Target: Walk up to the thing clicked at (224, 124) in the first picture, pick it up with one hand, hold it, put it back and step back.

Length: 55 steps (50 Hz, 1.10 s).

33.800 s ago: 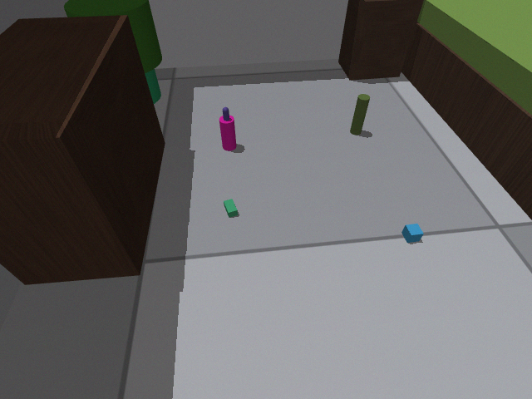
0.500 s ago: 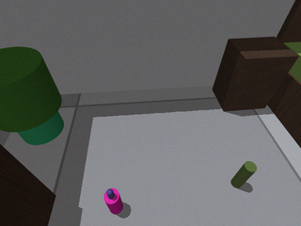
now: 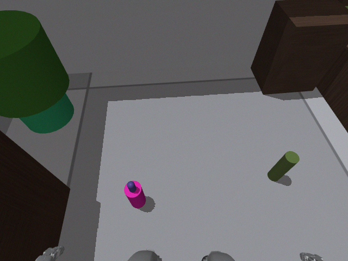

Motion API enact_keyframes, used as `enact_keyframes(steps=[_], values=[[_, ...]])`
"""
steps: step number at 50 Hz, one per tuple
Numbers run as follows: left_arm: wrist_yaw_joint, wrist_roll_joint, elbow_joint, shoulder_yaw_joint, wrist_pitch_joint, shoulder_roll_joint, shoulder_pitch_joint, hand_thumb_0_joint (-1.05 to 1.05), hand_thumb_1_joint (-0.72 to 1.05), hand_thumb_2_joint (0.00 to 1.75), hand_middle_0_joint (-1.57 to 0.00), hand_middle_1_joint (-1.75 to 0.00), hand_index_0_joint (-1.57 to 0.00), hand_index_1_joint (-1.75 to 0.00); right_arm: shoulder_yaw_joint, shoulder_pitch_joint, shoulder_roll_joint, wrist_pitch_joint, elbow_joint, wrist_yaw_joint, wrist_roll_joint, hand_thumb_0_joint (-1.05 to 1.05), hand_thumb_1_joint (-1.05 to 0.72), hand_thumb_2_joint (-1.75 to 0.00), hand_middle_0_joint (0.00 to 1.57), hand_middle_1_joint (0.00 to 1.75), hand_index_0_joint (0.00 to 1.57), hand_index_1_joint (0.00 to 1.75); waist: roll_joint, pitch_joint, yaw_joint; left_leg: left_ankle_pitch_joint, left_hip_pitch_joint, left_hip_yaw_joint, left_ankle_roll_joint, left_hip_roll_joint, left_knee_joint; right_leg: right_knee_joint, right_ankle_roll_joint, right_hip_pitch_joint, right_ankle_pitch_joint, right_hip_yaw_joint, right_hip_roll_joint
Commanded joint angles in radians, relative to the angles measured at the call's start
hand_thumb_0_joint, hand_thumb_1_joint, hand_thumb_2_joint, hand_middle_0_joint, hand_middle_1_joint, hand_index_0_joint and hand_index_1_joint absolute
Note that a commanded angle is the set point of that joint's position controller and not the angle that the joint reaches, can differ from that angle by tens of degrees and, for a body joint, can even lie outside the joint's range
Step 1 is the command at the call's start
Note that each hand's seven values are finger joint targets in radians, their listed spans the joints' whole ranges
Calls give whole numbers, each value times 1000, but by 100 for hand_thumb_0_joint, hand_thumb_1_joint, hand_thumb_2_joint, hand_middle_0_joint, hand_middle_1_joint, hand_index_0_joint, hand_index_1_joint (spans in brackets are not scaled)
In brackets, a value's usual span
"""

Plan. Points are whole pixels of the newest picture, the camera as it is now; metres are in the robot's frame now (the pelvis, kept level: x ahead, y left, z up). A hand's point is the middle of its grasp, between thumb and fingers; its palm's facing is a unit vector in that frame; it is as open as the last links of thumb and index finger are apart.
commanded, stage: step back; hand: left
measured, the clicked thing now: (134, 193) +0.47 +0.21 -0.62
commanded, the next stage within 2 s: none
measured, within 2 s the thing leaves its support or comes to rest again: neither
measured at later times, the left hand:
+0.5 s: hand out of the picture +0.03 +0.30 -0.15, palm faces -0.09 -0.91 -0.41, open 7.4 cm
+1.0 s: hand out of the picture -0.07 +0.31 -0.14, palm faces -0.01 -0.93 -0.36, open 7.4 cm
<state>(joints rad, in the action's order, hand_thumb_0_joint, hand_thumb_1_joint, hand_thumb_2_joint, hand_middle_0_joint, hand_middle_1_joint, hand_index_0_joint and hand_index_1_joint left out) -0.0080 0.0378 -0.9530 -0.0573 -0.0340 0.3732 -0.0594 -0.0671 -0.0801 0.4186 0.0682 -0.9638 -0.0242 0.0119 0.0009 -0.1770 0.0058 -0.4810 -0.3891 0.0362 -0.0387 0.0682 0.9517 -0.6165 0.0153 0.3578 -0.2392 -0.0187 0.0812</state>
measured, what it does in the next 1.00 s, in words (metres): walks backwards: left foot, then right foot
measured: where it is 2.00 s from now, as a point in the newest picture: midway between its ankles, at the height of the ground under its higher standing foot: outside the picture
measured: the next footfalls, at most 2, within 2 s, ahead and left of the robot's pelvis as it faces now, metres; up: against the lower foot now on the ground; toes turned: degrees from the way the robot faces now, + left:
left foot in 0.08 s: -0.02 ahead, +0.12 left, +0.00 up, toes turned -1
right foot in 0.46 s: -0.03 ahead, -0.06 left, +0.00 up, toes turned +1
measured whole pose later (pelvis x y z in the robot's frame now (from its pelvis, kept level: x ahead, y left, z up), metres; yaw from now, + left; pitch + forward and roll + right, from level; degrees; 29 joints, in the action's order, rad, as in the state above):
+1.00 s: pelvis -0.21 +0.05 +0.00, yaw +3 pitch -3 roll +0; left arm -0.01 0.03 -0.78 -0.07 -0.08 0.38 -0.09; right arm -0.05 -0.20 0.36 0.03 -0.88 0.02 -0.05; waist 0.04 -0.18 0.04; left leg -0.24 -0.25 0.03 -0.04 -0.03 0.59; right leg -1.06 -0.01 0.50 -0.47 0.13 -0.12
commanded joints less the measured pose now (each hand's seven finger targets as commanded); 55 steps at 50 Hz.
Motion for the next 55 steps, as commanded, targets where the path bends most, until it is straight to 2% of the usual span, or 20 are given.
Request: enact_keyframes(steps=[1,3,5,6,8,12,18,23,24,26,27,31,38,42,44,45,46,48,50,55], values=[[-27,4,135,-69,20,262,80,0,90,90,-20,-30,-20,-30,-36,-158,153,-28,38,12,-6,0,-90,-90,20,30,20,30,209,253,21,40,49,16,3,-65,-220,91,-181,-158,311,192,197],[-21,-19,148,-60,-1,246,63,0,90,90,-20,-30,-20,-30,-42,-174,149,-47,36,24,-35,0,-90,-90,20,30,20,30,95,243,40,345,133,18,27,-85,-543,-66,-119,-152,265,132,121],[-27,-38,156,-42,-16,143,12,0,90,90,-20,-30,-20,-30,-72,-137,270,-56,56,36,-67,0,-90,-90,20,30,20,30,-258,190,-4,874,326,354,1,-294,-555,-335,-59,223,-349,93,-174],[-36,-28,150,-45,-20,169,-14,0,90,90,-20,-30,-20,-30,-74,-133,286,-54,73,39,-59,0,-90,-90,20,30,20,30,-165,203,3,1052,327,283,-36,-318,-489,-387,-55,217,-363,164,-171],[-50,-21,150,-54,-19,194,52,0,90,90,-20,-30,-20,-30,-72,-86,273,-51,104,48,-55,0,-90,-90,20,30,20,30,-211,190,44,888,215,336,-41,-340,-558,-465,-50,176,-353,245,-189],[-36,-28,134,-50,-17,185,-58,0,90,90,-20,-30,-20,-30,-55,-21,183,-59,130,71,-48,0,-90,-90,20,30,20,30,-156,219,-31,868,380,155,27,-226,-480,-481,-42,223,-169,205,-180],[-25,-15,176,-54,6,174,-12,0,90,90,-20,-30,-20,-30,-63,-128,165,-57,131,78,-34,0,-90,-90,20,30,20,30,-93,238,40,832,464,180,-91,-288,-429,-188,-16,130,-202,134,-122],[-17,-3,129,-65,19,158,-132,0,90,90,-20,-30,-20,-30,-56,-37,186,-45,155,63,-19,0,-90,-90,20,30,20,30,-58,235,-25,571,241,173,-106,-280,-379,153,-68,-147,49,94,-101],[-18,4,132,-72,28,195,-135,0,90,90,-20,-30,-20,-30,-46,-30,161,-46,162,59,-12,0,-90,-90,20,30,20,30,39,252,-19,463,142,138,-73,-228,-325,150,-91,-228,238,190,-45],[-14,-2,173,-92,27,302,-59,0,90,90,-20,-30,-20,-30,-39,-3,131,-35,169,62,-6,0,-90,-90,20,30,20,30,327,170,-41,-76,28,5,31,28,39,278,-332,-76,355,596,268],[-15,0,195,-91,30,285,-50,0,90,90,-20,-30,-20,-30,-45,-32,151,-27,153,66,-13,0,-90,-90,20,30,20,30,259,134,-38,-168,42,102,45,20,182,295,-354,-14,335,633,292],[-23,-10,229,-81,24,196,-12,0,90,90,-20,-30,-20,-30,-29,-107,144,-35,117,57,-9,0,-90,-90,20,30,20,30,79,180,-3,-39,-10,131,52,71,279,211,-239,-96,448,305,113],[-23,6,260,-83,3,204,-99,0,90,90,-20,-30,-20,-30,-19,-114,132,-51,155,70,-17,0,-90,-90,20,30,20,30,204,277,-44,-51,-34,35,71,-30,-169,135,-227,-374,485,278,115],[-10,-15,281,-77,-21,216,-71,0,90,90,-20,-30,-20,-30,-41,-182,141,-62,122,60,-35,0,-90,-90,20,30,20,30,145,288,3,314,180,-52,42,-19,-549,26,-136,-229,307,231,41],[-7,-17,317,-64,-14,167,-7,0,90,90,-20,-30,-20,-30,-69,-171,236,-59,135,57,-50,0,-90,-90,20,30,20,30,-161,280,43,422,314,238,-60,-231,-576,-162,-55,69,20,156,-133],[-14,-7,320,-72,-6,165,32,0,90,90,-20,-30,-20,-30,-81,-109,299,-57,168,56,-57,0,-90,-90,20,30,20,30,-289,223,58,517,265,438,-190,-428,-639,-333,-13,177,-315,107,-222],[-20,11,316,-84,-3,200,58,0,90,90,-20,-30,-20,-30,-81,-52,313,-67,193,63,-66,0,-90,-90,20,30,20,30,-271,193,56,581,175,514,-268,-506,-612,-475,-10,172,-370,228,-163],[-18,-4,269,-86,-6,213,-28,0,90,90,-20,-30,-20,-30,-63,26,239,-74,211,70,-75,0,-90,-90,20,30,20,30,-139,187,-13,712,207,277,-221,-389,-540,-615,-29,187,-310,230,-187],[0,-21,218,-88,-36,199,-230,0,90,90,-20,-30,-20,-30,-46,55,174,-78,213,69,-63,0,-90,-90,20,30,20,30,-89,224,-100,380,282,94,-95,-250,-601,-669,-39,225,-154,259,-226],[7,-21,222,-92,-3,199,-166,0,90,90,-20,-30,-20,-30,-68,38,207,-57,223,59,-62,0,-90,-90,20,30,20,30,-237,129,-42,434,166,68,-164,-332,-447,-133,-6,13,-240,143,-41]])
